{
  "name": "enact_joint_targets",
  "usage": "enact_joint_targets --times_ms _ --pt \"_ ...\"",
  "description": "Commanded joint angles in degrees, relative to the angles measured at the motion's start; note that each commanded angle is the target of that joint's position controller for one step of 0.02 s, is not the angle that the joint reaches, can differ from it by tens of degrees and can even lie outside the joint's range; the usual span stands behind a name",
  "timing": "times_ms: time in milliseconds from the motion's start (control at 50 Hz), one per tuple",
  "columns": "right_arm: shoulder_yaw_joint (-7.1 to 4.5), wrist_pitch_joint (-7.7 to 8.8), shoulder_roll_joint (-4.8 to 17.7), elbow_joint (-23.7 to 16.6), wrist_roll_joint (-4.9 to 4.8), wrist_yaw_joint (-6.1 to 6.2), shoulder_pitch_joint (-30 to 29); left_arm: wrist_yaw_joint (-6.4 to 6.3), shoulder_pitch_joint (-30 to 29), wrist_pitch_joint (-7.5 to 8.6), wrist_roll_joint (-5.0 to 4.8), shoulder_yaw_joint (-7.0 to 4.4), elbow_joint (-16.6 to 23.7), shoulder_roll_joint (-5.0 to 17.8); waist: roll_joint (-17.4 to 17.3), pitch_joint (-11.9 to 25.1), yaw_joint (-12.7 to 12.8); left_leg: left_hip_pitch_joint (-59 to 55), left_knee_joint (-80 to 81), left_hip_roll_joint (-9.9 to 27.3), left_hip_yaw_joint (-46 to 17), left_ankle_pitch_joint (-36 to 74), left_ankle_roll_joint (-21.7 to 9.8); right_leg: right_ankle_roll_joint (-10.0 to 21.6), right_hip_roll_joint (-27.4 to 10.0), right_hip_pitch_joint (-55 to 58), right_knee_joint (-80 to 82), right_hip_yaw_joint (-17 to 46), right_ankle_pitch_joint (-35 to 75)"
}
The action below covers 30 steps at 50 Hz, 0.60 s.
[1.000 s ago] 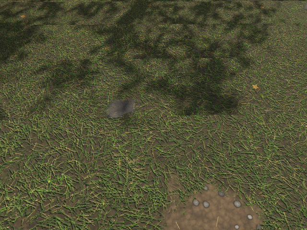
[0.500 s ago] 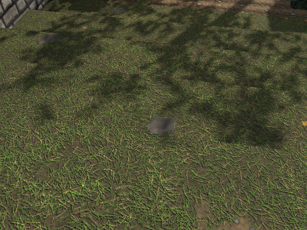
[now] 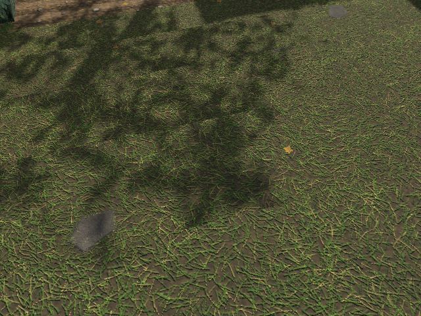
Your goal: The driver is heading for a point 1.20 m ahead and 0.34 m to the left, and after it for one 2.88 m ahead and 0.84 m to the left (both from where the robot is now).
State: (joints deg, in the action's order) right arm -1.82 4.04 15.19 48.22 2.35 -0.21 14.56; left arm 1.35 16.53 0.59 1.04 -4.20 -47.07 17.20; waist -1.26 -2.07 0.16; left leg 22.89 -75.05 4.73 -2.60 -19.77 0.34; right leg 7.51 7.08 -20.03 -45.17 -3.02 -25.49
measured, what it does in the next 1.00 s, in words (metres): goes down, turning left: left foot 0.18 m lower, then right foot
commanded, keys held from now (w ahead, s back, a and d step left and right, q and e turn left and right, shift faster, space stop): w+q+shift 0.82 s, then w+shift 0.18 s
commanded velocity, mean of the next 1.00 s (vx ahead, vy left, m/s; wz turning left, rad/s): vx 0.99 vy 0.00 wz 0.63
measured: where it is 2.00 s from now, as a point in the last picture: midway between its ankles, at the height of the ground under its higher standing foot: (110, 136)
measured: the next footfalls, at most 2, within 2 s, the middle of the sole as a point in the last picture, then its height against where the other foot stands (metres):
left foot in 0.36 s outside the picture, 0.18 m lower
right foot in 0.66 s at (230, 230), level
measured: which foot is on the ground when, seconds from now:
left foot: up 0.00-0.34, down 0.36-0.66, up 0.68-1.00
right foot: down 0.00-0.34, up 0.36-0.64, down 0.66-1.00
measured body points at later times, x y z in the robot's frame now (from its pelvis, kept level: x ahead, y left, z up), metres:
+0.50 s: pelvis +0.48 +0.05 -0.17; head +0.52 +0.03 +0.28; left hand +0.59 +0.32 -0.27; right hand +0.46 -0.23 -0.32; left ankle +0.45 +0.07 -0.89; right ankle +0.49 -0.12 -0.77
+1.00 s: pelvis +0.94 +0.18 -0.21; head +0.96 +0.21 +0.24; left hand +0.65 +0.29 -0.32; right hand +1.32 +0.17 -0.26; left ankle +1.05 +0.38 -0.89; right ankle +0.83 -0.05 -0.89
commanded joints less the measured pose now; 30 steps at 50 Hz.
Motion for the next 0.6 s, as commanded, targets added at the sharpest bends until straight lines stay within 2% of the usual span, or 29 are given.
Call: enact_joint_targets --times_ms 20,40,60,80,100,120,140,160,180,200,240,260,280,300,320,340,360,380,400,420,440,460,480,500,520,540,560,580,600 --pt "-2.04 -2.35 7.34 -1.78 0.3 -0.66 1.86 -0.91 0.67 2.55 -0.25 -0.75 2.72 6.29 2.45 -3.39 -1.51 13.15 9.65 3.29 -0.57 0.05 0.25 10.27 -16.5 3.15 24.87 22.76 13.63" --pt "-1.58 -3.25 6.09 -2.63 0.73 -0.98 0.27 -0.68 2.31 3.49 -0.42 -1.23 0.92 7.61 3.67 -4.65 -0.67 13.39 11.98 3.08 0.64 3.09 0.06 9.77 -16.38 2.28 26.86 19.49 20.03" --pt "-1.89 -3.65 6.17 -2.22 0.39 -1.11 -0.33 -0.46 6.67 4.7 0.98 -1.73 -0.99 9.38 4.45 -3.1 1.17 16.95 9.66 2.19 -0.31 9.0 -1.44 9.28 -16.96 7.33 25.69 18.27 22.18" --pt "-2.88 -2.63 6.89 -3.85 -1.31 -1.19 -6.16 -0.6 6.86 6.28 0.69 -1.37 -2.37 6.89 0.69 -6.06 1.26 22.22 19.22 1.53 -5.94 17.2 -2.93 4.91 -14.32 8.45 26.0 14.77 17.59" --pt "-2.22 -1.59 5.47 -4.82 -1.47 -2.13 -9.13 -0.99 3.58 7.22 -0.04 -1.21 -2.61 7.01 0.87 -7.35 -0.51 14.44 32.39 -0.86 -2.11 30.51 -3.33 2.46 -11.17 -0.39 26.44 7.49 9.35" --pt "-2.02 -0.97 3.93 -3.93 -0.86 -3.47 -9.79 -1.36 3.82 7.68 -0.09 -0.41 -2.79 5.28 0.23 -5.61 0.68 7.44 36.78 -2.52 2.01 42.18 -4.4 1.55 -9.12 -2.38 26.06 3.09 6.15" --pt "-1.61 -0.47 2.12 -3.1 -1.25 -4.44 -9.86 -1.74 4.19 8.09 -0.65 0.08 -2.81 4.59 1.21 -3.91 0.96 1.85 37.97 -3.68 4.42 50.75 -5.32 0.92 -9.4 -4.25 26.41 1.5 5.95" --pt "-1.64 -0.4 1.77 -3.1 -1.8 -4.9 -10.08 -2.07 5.04 8.04 -0.94 0.45 -3.3 4.38 1.8 -3.2 1.16 -0.8 38.46 -4.03 5.4 55.3 -6.17 0.47 -9.82 -4.74 25.73 0.06 4.43" --pt "-1.76 -0.89 1.95 -2.53 -2.3 -4.96 -10.07 -2.42 6.08 7.98 -0.71 0.86 -4.3 3.57 2.53 -4.06 1.36 -1.5 38.58 -4.44 5.95 56.62 -6.74 -0.25 -10.64 -3.47 23.84 -1.1 5.81" --pt "-1.76 -1.21 2.16 -1.84 -1.89 -4.73 -10.66 -2.47 7.97 7.76 -0.33 1.13 -5.22 3.0 2.34 -4.73 2.13 -0.66 39.04 -5.26 7.35 57.92 -7.7 -1.37 -10.83 -0.32 21.19 -2.5 9.82" --pt "-1.77 -1.42 2.64 -1.29 -0.04 -3.87 -10.2 -2.95 11.65 7.21 0.74 1.5 -7.01 3.33 2.98 -6.65 2.74 2.74 40.3 -6.38 10.47 54.41 -9.22 -2.47 -11.59 9.34 15.51 -5.0 22.64" --pt "-2.1 -1.33 3.74 -1.02 0.42 -3.16 -8.34 -3.36 11.55 7.02 1.63 1.57 -7.13 4.81 2.18 -6.94 1.36 2.51 42.91 -7.26 12.41 49.88 -9.67 -2.77 -12.15 14.17 11.08 -6.11 35.05" --pt "-2.38 -1.62 4.92 0.55 0.99 -2.37 -4.21 -4.07 10.39 6.61 1.57 1.38 -7.24 6.57 2.96 -5.78 -0.76 -0.2 45.01 -8.36 13.64 45.59 -9.56 -3.56 -12.67 18.2 3.46 -7.06 50.01" --pt "-2.8 -1.9 6.17 2.62 1.84 -1.66 3.55 -4.78 9.02 6.25 1.29 1.33 -7.29 6.99 3.9 -2.68 -4.54 -7.23 46.44 -8.86 14.39 44.39 -9.8 -3.88 -12.93 19.41 -8.75 -7.06 59.79" --pt "-3.69 -2.13 7.86 6.99 1.73 -1.16 15.34 -5.54 6.52 5.49 1.78 1.73 -7.45 5.25 5.49 1.23 -9.24 -15.72 48.96 -6.66 12.02 45.16 -11.03 -4.23 -13.49 18.88 -24.31 -5.98 61.94" --pt "-5.32 -2.09 10.01 10.26 1.15 -1.39 28.2 -5.86 -3.21 4.98 0.83 0.88 -5.74 6.26 0.29 3.42 -19.3 -24.52 57.55 -2.9 5.89 49.35 -16.28 -5.83 -8.4 14.07 -52.08 -7.38 50.03" --pt "-5.7 -2.2 11.17 12.41 -0.16 -1.39 32.77 -4.91 -12.68 4.27 0.6 1.19 -2.95 3.09 -8.67 -1.08 -23.09 -34.29 62.77 -1.38 3.7 48.2 -18.69 -5.15 -1.38 -4.38 -73.5 -7.66 4.65" --pt "-6.07 -1.83 16.14 13.59 -0.28 -0.85 30.4 -4.29 -7.86 5.79 -0.15 2.59 2.86 -0.25 -19.24 0.28 -11.49 -52.34 37.79 4.01 -4.34 82.05 -17.55 -5.99 -1.5 -29.34 -72.25 0.28 -12.88" --pt "-5.04 -1.13 13.46 13.18 -0.1 -0.67 33.32 -3.62 -5.32 6.33 -0.73 3.43 4.99 1.63 -9.52 9.2 -11.08 -68.93 36.93 9.65 -19.35 69.82 -24.61 -7.05 -5.21 -45.95 -65.14 6.75 -11.07" --pt "-4.73 -1.58 10.57 12.28 -0.37 -0.4 29.85 -3.32 -5.68 6.27 0.85 3.72 4.03 3.16 4.94 10.97 -9.57 -62.83 43.73 10.53 -26.94 45.72 -26.76 -6.78 -7.92 -45.72 -60.71 7.67 -6.93" --pt "-5.12 -0.91 12.2 10.09 -0.72 1.24 22.04 -2.67 -6.93 7.29 1.98 3.67 5.92 4.06 4.22 10.28 -4.92 -54.42 51.37 13.69 -36.38 21.45 -27.22 -5.92 -10.09 -45.45 -49.94 13.14 -0.64" --pt "-4.93 -0.1 12.33 8.36 -0.82 2.8 13.83 -2.01 -10.92 6.21 3.37 3.25 6.4 5.97 5.87 2.43 -0.31 -35.91 56.67 14.24 -40.91 15.41 -25.93 -8.59 -12.4 -40.82 -39.02 14.26 -0.76" --pt "-3.73 0.71 10.31 6.35 -0.56 2.58 9.73 -1.4 -13.46 4.88 4.05 2.82 7.27 7.04 9.94 -3.35 1.87 -18.29 60.11 11.79 -38.84 13.55 -25.28 -10.92 -14.18 -30.91 -26.8 14.5 -0.44" --pt "-2.96 1.04 9.05 5.47 -0.14 1.89 7.63 -1.29 -14.47 3.85 3.52 3.23 7.79 5.88 10.46 -6.48 3.65 -2.79 62.46 7.59 -34.0 14.18 -24.39 -12.45 -14.49 -19.63 -17.31 11.65 3.49" --pt "-3.18 1.6 9.79 4.96 -0.5 1.62 7.17 -1.33 -15.4 3.77 2.7 3.84 8.21 4.37 7.65 -7.07 3.28 7.07 62.34 4.34 -29.21 18.31 -23.36 -12.46 -14.23 -9.42 -10.14 8.76 11.01" --pt "-3.41 2.19 9.76 4.47 -0.98 0.94 6.55 -1.29 -14.03 3.84 1.69 4.24 7.68 2.9 5.56 -4.66 3.34 12.81 61.57 0.8 -24.42 20.59 -20.77 -11.77 -12.09 1.95 -6.4 6.18 17.75" --pt "-3.86 2.36 10.76 4.19 -1.87 0.32 6.09 -1.22 -11.78 3.94 0.54 4.49 6.99 1.62 2.79 -2.54 3.14 15.23 59.89 -1.87 -20.82 21.59 -18.56 -11.1 -10.28 9.94 -4.01 4.14 21.99" --pt "-4.53 2.41 12.36 3.74 -2.7 -0.22 6.96 -1.17 -13.48 3.95 0.35 4.19 7.49 2.34 3.11 -3.29 1.47 13.2 60.16 -3.63 -20.0 25.89 -16.94 -10.5 -8.48 11.09 -1.24 2.29 24.15" --pt "-4.65 2.02 12.3 4.02 -3.19 -0.48 7.53 -1.18 -11.17 3.9 0.78 4.59 7.03 0.84 0.9 -2.49 1.63 12.08 57.13 -4.08 -18.69 32.08 -15.31 -10.06 -7.19 15.68 -1.04 2.2 26.67"
Velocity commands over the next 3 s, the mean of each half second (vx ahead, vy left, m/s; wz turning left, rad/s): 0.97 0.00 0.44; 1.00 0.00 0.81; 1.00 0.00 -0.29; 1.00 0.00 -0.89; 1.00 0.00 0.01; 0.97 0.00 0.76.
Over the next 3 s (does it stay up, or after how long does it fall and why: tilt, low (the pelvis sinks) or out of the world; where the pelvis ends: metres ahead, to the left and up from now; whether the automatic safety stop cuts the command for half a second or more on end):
stays up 2.75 0.75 -0.74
